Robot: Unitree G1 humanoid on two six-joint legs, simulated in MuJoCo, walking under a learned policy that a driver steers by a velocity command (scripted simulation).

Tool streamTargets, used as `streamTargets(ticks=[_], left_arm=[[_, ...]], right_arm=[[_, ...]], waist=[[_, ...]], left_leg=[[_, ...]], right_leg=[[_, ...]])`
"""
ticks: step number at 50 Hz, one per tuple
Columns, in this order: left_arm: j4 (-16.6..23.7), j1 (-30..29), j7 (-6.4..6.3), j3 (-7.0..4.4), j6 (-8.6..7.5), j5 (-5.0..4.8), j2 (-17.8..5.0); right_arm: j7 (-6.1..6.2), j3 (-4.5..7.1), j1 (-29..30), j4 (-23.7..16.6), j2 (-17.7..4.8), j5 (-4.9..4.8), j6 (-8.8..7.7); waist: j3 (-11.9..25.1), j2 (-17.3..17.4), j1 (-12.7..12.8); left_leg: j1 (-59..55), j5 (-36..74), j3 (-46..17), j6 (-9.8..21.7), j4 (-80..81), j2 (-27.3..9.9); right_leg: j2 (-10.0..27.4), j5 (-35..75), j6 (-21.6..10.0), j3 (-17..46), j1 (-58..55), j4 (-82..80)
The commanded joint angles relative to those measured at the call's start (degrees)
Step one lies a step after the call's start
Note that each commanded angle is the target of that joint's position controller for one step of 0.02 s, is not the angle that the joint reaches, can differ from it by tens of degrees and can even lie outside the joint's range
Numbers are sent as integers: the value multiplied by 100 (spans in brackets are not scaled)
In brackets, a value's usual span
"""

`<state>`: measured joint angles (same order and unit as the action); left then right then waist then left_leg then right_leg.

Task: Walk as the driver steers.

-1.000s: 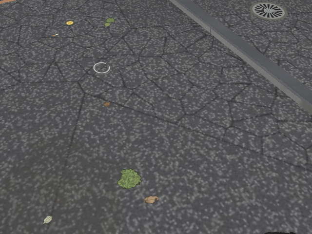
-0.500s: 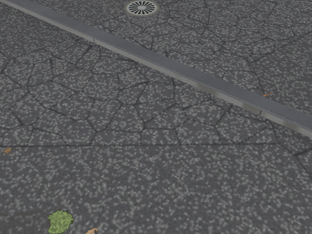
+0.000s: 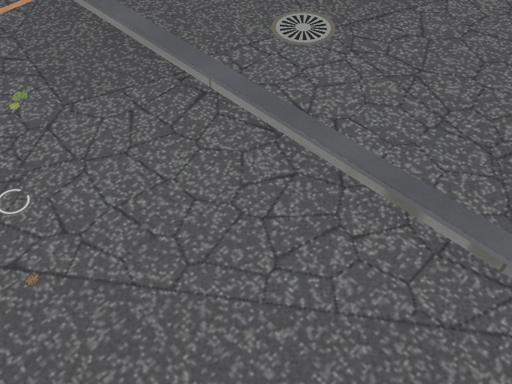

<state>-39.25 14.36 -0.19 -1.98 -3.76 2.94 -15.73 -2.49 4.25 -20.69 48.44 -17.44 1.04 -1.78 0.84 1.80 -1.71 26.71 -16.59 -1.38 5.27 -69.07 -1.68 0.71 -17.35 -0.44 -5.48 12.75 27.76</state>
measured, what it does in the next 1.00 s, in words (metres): walks ahead: left foot, then right foot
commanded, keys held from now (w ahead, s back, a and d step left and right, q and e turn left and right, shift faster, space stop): w+q+shift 0.22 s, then w+shift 0.12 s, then w+e+shift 0.66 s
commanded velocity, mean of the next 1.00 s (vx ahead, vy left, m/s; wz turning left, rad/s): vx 0.99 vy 0.00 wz -0.05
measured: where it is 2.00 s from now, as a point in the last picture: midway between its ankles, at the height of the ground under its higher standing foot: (225, 97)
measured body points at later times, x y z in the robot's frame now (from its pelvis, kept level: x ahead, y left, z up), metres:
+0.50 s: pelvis +0.43 +0.08 -0.01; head +0.44 +0.08 +0.44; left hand +0.46 +0.35 -0.12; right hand +0.55 -0.17 -0.14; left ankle +0.39 +0.09 -0.74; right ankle +0.50 -0.08 -0.64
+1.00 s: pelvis +0.91 +0.14 +0.00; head +0.93 +0.14 +0.45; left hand +0.87 +0.43 -0.13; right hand +1.15 -0.07 -0.05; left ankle +1.07 +0.34 -0.66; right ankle +0.84 +0.12 -0.74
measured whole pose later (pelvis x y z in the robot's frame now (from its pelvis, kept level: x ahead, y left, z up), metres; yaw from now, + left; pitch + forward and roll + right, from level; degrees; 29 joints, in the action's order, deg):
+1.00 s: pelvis +0.91 +0.14 +0.00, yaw -5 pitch +1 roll +0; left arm -52.4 28.9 0.7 -3.6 -3.1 0.2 -16.9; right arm -1.3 -3.3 0.0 34.4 -13.3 3.6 -4.4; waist -1.2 0.1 4.7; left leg 40.8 -8.6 -6.6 -3.1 -53.6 -8.1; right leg -12.4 -15.5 -10.1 7.0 3.7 20.1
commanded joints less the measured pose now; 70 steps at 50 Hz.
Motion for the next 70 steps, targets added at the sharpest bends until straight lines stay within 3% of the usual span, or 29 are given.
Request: streamTargets(ticks=[1, 8, 10, 12, 14, 15, 16, 17, 20, 24, 32, 36, 37, 38, 39, 40, 41, 43, 46, 54, 56, 58, 59, 60, 61, 63, 68, 69, 70], left_arm=[[-95, 599, -1, -134, -173, -130, -385], [-606, 730, -48, -137, -328, -127, -482], [-720, 967, -96, -171, -317, -137, -780], [-726, 989, -186, -258, -194, -119, -1200], [-588, 537, -200, -291, -24, -34, -1397], [-644, 544, -112, -266, -4, -21, -1176], [-241, 1208, -19, -54, -78, -100, -343], [46, 778, -24, -57, -197, -191, -707], [-179, 415, 3, 10, -160, -210, -654], [-414, 424, 226, 51, 248, -198, -344], [-130, -1028, 413, 142, 71, -301, -185], [-727, 963, 338, -120, 188, -249, -930], [-1099, 2288, 271, -274, 220, -239, -1182], [-1266, 2811, 171, -418, 251, -305, -1348], [-1305, 2228, 133, -439, 318, -260, -1507], [-1010, 1619, 108, -469, 331, -185, -1645], [-789, 1308, 72, -443, 314, -160, -1234], [-860, 975, 57, -350, 221, -189, -929], [-803, 789, 46, -313, -36, -259, -970], [-849, 1293, 92, -520, -83, -348, -1220], [-861, 1234, 40, -543, -121, -312, -1356], [-769, 692, 54, -550, -194, -186, -1502], [-625, 575, 32, -354, -258, -115, -763], [-380, 1626, 99, -152, -250, -470, -151], [-602, 1251, 20, -128, -150, -265, -610], [-447, 132, 97, -135, -89, -123, -699], [72, -477, 167, 27, 17, 43, -282], [191, -615, 180, 78, -135, -435, -199], [254, -916, 231, 179, -240, -389, -180]], right_arm=[[-168, -48, 687, -656, -25, 72, 95], [-401, -246, 2248, -1343, -70, 59, 113], [-392, -286, 2369, -1400, -74, 24, 113], [-293, -226, 1615, -1177, -318, 15, 121], [-102, 36, -677, -460, -847, 60, 100], [51, 204, -1053, -207, -1112, 72, 122], [132, 302, -257, -437, -1723, 197, 174], [147, 337, -356, -631, -1685, 97, 203], [262, 141, 256, -455, -897, 142, -50], [199, -17, 298, -224, -514, 45, -466], [260, -170, -262, 65, -491, -42, -715], [578, 0, 253, -133, -1096, 135, -368], [599, 53, 726, -281, -1224, 200, -263], [499, 36, 1058, -282, -1027, 184, -234], [362, -277, 1084, -729, 116, 266, -413], [279, -395, 596, -1201, 86, 53, -556], [246, -409, 877, -1166, -336, 158, -682], [227, -406, 1131, -1167, -460, 283, -632], [177, -522, 1351, -1338, -325, 383, -257], [149, -608, 2796, -1990, -199, 71, -303], [235, -454, 2117, -1771, -528, 102, -353], [396, -179, 3, -1197, -1020, 94, -416], [503, -41, -1219, -956, -1336, 227, -433], [414, 100, -718, -879, -1848, 309, -396], [317, 88, -28, -1063, -1217, 249, -348], [254, -80, 346, -921, -440, 254, -369], [172, -218, -345, -53, -282, -50, -625], [244, -185, 484, -313, -305, -382, -616], [308, -133, 625, -360, -533, -445, -574]], waist=[[-593, -897, 287], [-1175, -362, 120], [-949, -413, 76], [-318, -754, -410], [728, -858, -1464], [752, -213, -1419], [1002, 1333, -210], [1890, 617, -581], [-104, -724, 49], [-788, -388, 420], [-702, 4, 54], [500, 613, 1277], [847, 547, 1962], [673, -157, 2219], [240, -1771, 1183], [1244, -1763, 706], [696, -446, 726], [-366, 556, 186], [-812, 405, -93], [-348, -526, 788], [216, -517, 489], [1214, -534, -736], [1886, 249, -1075], [2589, 2662, -96], [1717, 1219, -148], [371, -221, -188], [-53, 346, 222], [-134, 476, 517], [-53, 340, 414]], left_leg=[[2045, 422, -223, -33, -283, -520], [1553, 1730, 808, 201, 1752, -262], [699, 1765, 1319, 440, 2318, 205], [-282, 1259, 1364, 631, 2462, 621], [-2804, 653, 737, 939, 2871, 810], [-3891, 319, 86, 1065, 3368, 496], [-5064, 427, -2527, 1499, 3546, -1054], [-5278, -710, -4005, 1933, 4740, -1426], [-2578, -400, -2603, 1244, 5589, -1226], [-1103, 484, -778, 582, 6290, -679], [-2622, 5842, 1289, -401, 6494, -389], [-3437, 8965, 1380, -603, 3570, -817], [-2745, 8472, 1258, -536, 1696, -862], [-1662, 4465, 1345, -443, -931, -41], [1180, -1247, 706, -579, -2954, 840], [2412, -1279, -429, -584, -3266, 743], [2477, -605, -659, -404, -2493, 340], [1849, -201, -541, -498, -1300, -97], [912, -116, -207, -825, 212, -460], [-231, 2274, 198, -722, 3804, 81], [-1125, 1894, 225, -552, 4077, 336], [-3153, 1105, 69, -326, 3853, 14], [-4355, -769, -1155, -205, 3711, -1111], [-5257, -1532, -4902, 671, 5109, -2480], [-4653, -2641, -4817, 698, 5343, -2135], [-3107, -445, -2947, 615, 5350, -1636], [-2386, 4965, -1086, 443, 5273, -1099], [-2185, 4747, -982, 536, 5314, -942], [-1751, 4765, -751, 541, 5414, -756]], right_leg=[[1513, -160, -402, 1320, -1017, -1931], [1071, 3048, -145, -892, -755, -2445], [1106, 5887, -41, -1132, -1105, -1994], [1317, 8074, -9, -1077, -1604, -767], [1448, 7888, -256, -808, -935, 1940], [763, 3888, -239, -832, 214, 4112], [1, -1142, 7, -416, 2449, 6288], [-60, -638, -84, 757, 3034, 6672], [647, 75, -213, 841, 2799, 5587], [835, 545, -138, 1086, 2305, 4322], [-14, 3108, -655, -374, 1860, 1146], [-830, 1735, -947, -577, -57, 1118], [-666, 1220, -1247, -87, -1216, 960], [-365, 899, -1574, 456, -1903, 532], [266, 1964, -2024, 2059, -2802, 1225], [1180, -204, -2961, 4785, -3519, -450], [1327, -1505, -2645, 5274, -2807, -1510], [949, -869, -2160, 4391, -901, -1724], [193, 7, -1954, 3185, 864, -2006], [-104, 3483, -1163, 2707, -279, -1364], [3, 5001, -926, 2663, -886, -460], [-91, 4947, -742, 2437, -443, 1874], [-368, 2297, -770, 2048, 493, 3841], [-1073, -844, -469, 1434, 2122, 5381], [-446, -340, -609, 1390, 2898, 5507], [-152, 199, -501, 1214, 2805, 5001], [-239, -457, -194, 1097, 2683, 3409], [32, -101, -112, 957, 2646, 2568], [-52, 520, -10, 737, 2032, 1713]])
